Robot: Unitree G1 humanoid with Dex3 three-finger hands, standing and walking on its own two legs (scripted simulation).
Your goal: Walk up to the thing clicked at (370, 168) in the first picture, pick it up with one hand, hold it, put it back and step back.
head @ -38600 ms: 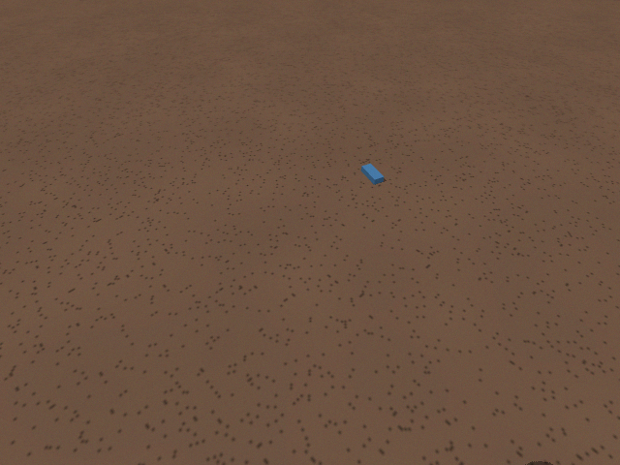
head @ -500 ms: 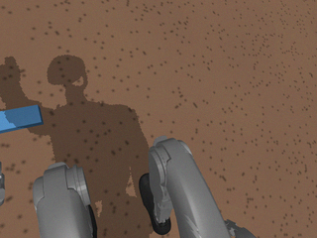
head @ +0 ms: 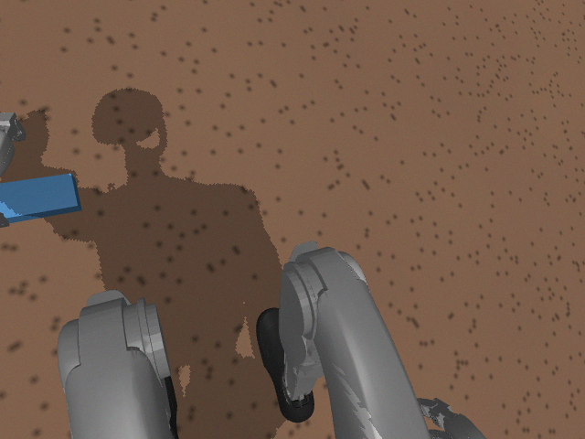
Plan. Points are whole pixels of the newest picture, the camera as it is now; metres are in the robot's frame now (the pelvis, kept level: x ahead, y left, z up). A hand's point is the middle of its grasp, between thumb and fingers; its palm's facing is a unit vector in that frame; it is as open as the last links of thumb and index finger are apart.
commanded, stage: home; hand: left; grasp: from above
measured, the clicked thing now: (31, 199) +0.50 +0.28 -0.31
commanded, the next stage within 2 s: none
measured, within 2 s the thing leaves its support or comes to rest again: neither
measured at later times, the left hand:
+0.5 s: hand out of the picture +0.42 +0.27 -0.03, palm faces -0.30 -0.58 -0.76, open 8.2 cm
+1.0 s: hand out of the picture +0.28 +0.22 +0.18, palm faces +0.12 -0.95 -0.28, open 7.4 cm
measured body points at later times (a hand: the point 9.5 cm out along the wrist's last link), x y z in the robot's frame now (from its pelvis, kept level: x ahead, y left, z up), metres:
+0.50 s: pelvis +0.01 +0.00 +0.10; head +0.22 +0.05 +0.50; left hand +0.43 +0.30 +0.01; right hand +0.11 -0.26 -0.02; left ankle +0.08 +0.12 -0.29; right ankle +0.12 -0.11 -0.29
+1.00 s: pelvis +0.04 +0.00 +0.28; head +0.14 +0.04 +0.72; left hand +0.27 +0.27 +0.20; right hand +0.26 -0.21 +0.19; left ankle +0.08 +0.12 -0.29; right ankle +0.12 -0.11 -0.29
